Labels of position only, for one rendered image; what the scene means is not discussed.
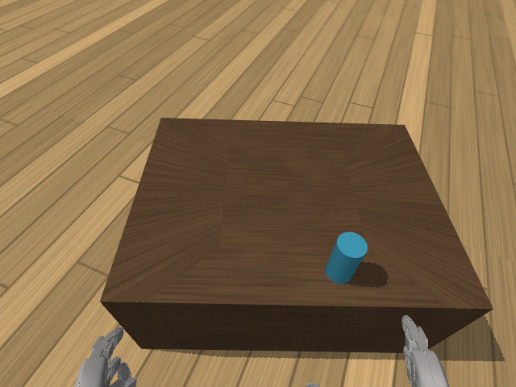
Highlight right robot hand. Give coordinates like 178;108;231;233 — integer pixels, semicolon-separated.
402;315;450;387

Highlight left robot hand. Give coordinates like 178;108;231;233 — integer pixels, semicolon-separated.
74;327;137;387

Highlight can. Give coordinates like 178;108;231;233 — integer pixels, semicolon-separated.
326;232;368;284

